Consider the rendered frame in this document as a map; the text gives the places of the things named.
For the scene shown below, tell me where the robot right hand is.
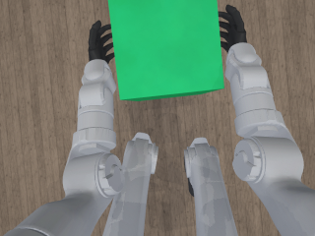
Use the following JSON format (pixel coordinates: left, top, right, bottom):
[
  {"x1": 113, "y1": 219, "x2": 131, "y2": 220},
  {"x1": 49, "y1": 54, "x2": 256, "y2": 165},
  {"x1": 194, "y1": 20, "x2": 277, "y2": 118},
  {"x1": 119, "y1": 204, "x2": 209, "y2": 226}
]
[{"x1": 218, "y1": 4, "x2": 247, "y2": 53}]

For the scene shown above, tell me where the right robot forearm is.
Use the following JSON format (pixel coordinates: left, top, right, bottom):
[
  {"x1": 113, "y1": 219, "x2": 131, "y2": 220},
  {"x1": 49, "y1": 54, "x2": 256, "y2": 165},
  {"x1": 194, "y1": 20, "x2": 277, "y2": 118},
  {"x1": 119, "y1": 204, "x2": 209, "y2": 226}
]
[{"x1": 224, "y1": 42, "x2": 304, "y2": 169}]

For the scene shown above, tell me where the robot right upper arm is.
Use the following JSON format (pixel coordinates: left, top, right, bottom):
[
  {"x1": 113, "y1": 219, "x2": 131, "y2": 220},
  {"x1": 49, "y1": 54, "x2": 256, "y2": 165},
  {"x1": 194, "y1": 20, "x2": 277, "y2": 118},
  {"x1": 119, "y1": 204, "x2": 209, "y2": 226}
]
[{"x1": 232, "y1": 136, "x2": 315, "y2": 236}]

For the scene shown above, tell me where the robot left hand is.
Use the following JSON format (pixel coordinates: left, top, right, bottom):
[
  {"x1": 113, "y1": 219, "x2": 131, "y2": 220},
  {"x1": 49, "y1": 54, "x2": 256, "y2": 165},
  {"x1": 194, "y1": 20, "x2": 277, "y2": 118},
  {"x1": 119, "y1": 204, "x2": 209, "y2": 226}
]
[{"x1": 88, "y1": 20, "x2": 115, "y2": 64}]

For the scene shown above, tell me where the left robot forearm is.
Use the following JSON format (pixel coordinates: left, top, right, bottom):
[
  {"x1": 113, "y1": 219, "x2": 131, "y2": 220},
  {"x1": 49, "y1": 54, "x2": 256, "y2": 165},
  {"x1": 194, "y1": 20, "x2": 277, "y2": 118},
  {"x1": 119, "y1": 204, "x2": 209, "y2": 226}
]
[{"x1": 62, "y1": 59, "x2": 116, "y2": 189}]

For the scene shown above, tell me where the robot right shin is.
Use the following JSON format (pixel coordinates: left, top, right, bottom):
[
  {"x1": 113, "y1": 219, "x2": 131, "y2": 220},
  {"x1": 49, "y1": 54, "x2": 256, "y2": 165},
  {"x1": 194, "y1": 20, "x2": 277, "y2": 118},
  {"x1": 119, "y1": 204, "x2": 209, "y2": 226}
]
[{"x1": 189, "y1": 137, "x2": 220, "y2": 188}]

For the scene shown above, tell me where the robot left upper arm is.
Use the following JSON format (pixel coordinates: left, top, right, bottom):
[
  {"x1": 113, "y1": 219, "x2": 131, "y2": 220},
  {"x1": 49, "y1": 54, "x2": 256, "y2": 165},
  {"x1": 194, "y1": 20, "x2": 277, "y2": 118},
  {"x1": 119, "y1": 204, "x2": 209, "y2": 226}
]
[{"x1": 3, "y1": 151, "x2": 125, "y2": 236}]

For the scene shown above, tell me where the right robot thigh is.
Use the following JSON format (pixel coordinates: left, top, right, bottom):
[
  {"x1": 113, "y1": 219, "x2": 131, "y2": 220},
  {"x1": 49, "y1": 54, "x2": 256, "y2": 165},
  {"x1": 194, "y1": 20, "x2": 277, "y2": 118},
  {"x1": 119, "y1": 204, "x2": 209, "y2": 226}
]
[{"x1": 184, "y1": 143, "x2": 238, "y2": 236}]

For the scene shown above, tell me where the carton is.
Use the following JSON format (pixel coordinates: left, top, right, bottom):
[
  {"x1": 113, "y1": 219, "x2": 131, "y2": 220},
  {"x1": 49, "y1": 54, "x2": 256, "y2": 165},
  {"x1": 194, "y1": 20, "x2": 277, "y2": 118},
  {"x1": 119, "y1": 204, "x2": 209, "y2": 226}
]
[{"x1": 107, "y1": 0, "x2": 224, "y2": 101}]

